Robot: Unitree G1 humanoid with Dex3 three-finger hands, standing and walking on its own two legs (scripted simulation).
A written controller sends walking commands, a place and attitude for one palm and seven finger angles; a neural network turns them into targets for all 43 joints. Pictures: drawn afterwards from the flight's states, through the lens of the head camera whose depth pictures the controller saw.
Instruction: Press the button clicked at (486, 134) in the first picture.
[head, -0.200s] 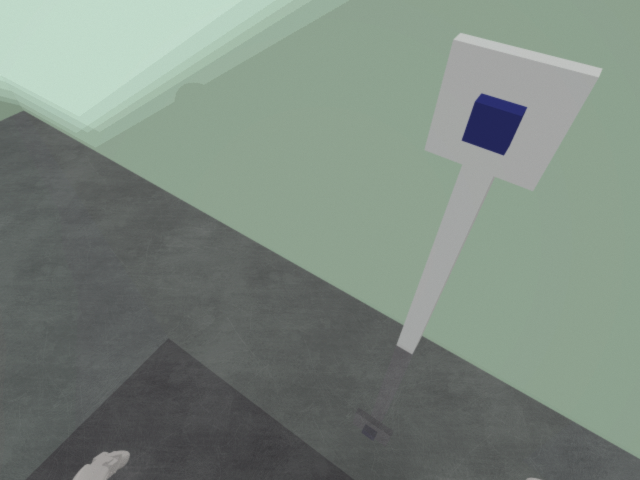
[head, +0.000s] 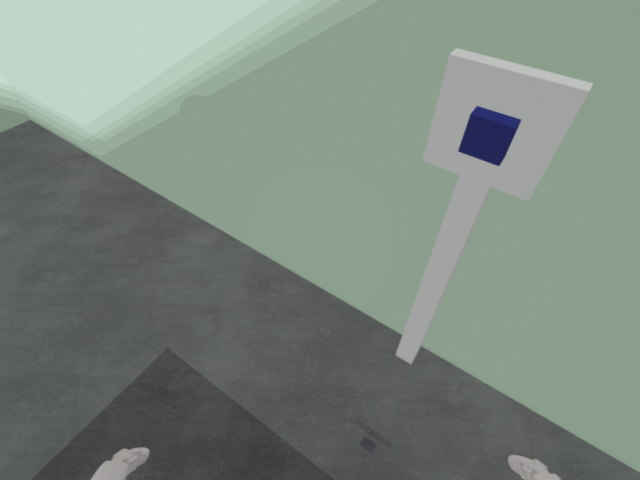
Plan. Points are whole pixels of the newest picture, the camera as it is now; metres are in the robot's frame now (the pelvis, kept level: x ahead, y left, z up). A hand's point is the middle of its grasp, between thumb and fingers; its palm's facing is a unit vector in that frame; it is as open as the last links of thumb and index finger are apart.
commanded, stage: stand and wait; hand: left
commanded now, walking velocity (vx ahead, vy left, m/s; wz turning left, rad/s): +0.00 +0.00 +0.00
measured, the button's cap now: (488, 135) +0.61 -0.23 +0.13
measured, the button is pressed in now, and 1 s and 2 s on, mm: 0 0 0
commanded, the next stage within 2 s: look at it before walking up in 0.86 s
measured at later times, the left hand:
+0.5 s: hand out of the picture +0.05 +0.24 -0.15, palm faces -0.04 -0.94 -0.35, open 7.4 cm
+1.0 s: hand out of the picture +0.06 +0.23 -0.15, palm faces -0.05 -0.94 -0.34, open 7.4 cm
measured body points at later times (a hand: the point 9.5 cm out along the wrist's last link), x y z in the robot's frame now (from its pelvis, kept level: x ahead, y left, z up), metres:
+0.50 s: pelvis -0.02 -0.01 +0.01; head -0.01 -0.02 +0.45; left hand +0.06 +0.29 -0.12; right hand +0.06 -0.31 -0.13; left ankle -0.03 +0.11 -0.74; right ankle -0.03 -0.13 -0.74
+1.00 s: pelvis -0.03 -0.02 +0.01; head -0.02 -0.02 +0.46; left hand +0.06 +0.28 -0.12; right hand +0.05 -0.32 -0.13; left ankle -0.03 +0.11 -0.74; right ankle -0.03 -0.13 -0.74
